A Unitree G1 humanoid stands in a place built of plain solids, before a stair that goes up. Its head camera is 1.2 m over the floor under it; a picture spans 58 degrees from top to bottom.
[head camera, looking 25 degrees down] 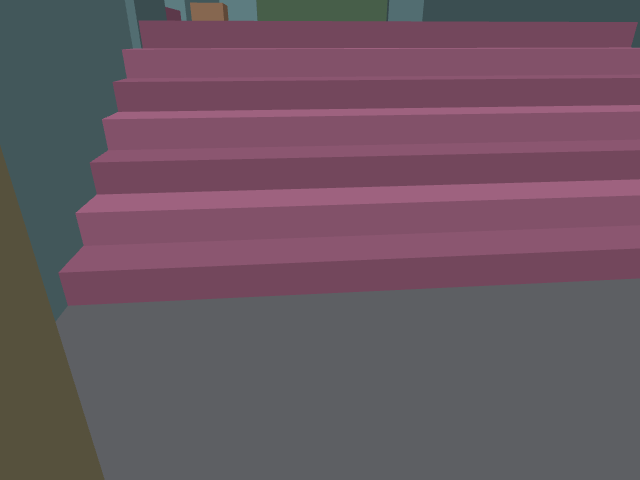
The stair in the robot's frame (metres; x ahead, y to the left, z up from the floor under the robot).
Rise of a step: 0.19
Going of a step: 0.30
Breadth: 4.03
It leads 5 degrees to the left of straight ahead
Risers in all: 7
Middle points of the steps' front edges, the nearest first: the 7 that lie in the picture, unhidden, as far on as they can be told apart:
1.98 -0.75 0.19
2.28 -0.72 0.38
2.58 -0.70 0.57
2.87 -0.67 0.75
3.17 -0.64 0.94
3.47 -0.62 1.13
3.77 -0.59 1.32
